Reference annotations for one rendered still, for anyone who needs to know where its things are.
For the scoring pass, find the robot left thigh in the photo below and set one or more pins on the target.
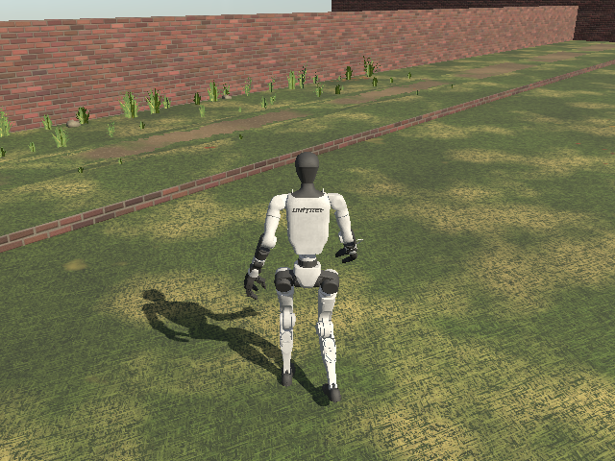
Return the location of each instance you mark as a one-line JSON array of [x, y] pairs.
[[284, 282]]

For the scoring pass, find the robot left upper arm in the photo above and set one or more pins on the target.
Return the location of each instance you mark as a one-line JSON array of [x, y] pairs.
[[272, 219]]

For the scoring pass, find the robot left hand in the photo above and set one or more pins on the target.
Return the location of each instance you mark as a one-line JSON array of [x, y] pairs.
[[249, 285]]

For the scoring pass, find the left robot forearm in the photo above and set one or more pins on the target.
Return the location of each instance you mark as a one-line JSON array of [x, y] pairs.
[[258, 260]]

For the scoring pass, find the robot right hand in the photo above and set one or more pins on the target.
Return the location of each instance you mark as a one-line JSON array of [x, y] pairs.
[[347, 259]]

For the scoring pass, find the robot right upper arm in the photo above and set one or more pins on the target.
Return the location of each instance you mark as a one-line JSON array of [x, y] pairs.
[[338, 203]]

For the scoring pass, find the right robot forearm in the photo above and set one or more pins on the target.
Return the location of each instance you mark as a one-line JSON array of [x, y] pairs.
[[351, 248]]

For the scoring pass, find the robot right foot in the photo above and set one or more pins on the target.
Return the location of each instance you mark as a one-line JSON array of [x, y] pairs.
[[333, 394]]

